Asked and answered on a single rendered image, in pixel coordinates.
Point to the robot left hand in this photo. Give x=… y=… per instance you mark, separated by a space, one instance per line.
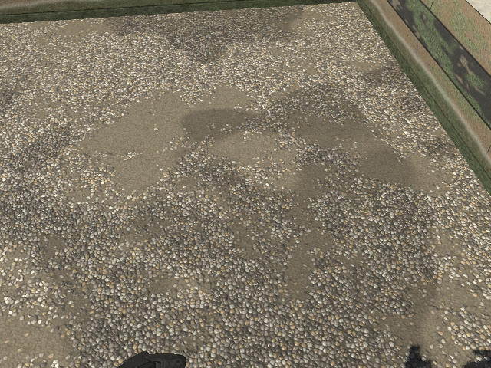
x=157 y=360

